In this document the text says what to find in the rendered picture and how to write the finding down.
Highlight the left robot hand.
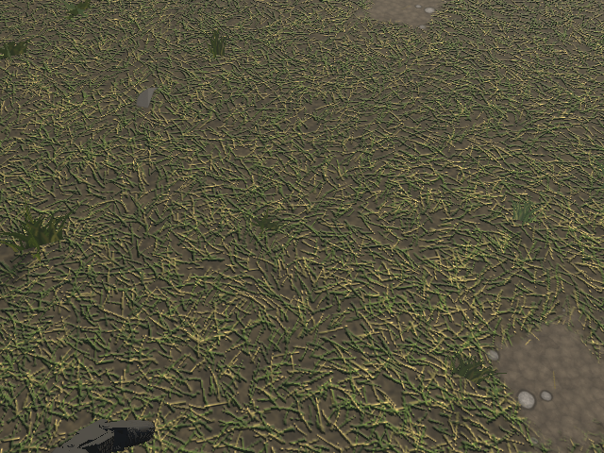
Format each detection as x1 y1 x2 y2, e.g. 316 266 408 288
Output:
51 419 155 453

